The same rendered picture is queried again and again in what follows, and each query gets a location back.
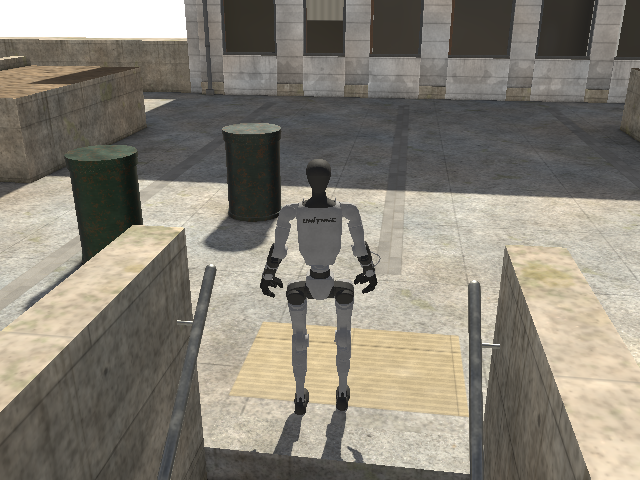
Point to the right robot forearm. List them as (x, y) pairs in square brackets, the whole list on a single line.
[(367, 263)]

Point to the robot torso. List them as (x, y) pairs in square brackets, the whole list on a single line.
[(319, 238)]

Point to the left robot upper arm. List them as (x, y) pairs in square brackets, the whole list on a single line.
[(288, 212)]

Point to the left robot forearm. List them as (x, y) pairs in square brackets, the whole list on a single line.
[(271, 266)]

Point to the robot left hand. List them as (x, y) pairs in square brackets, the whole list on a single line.
[(273, 283)]

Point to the right robot upper arm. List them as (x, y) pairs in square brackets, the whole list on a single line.
[(351, 212)]

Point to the robot left shin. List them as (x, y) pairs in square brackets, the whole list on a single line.
[(299, 363)]

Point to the robot right hand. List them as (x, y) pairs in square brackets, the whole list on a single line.
[(363, 279)]

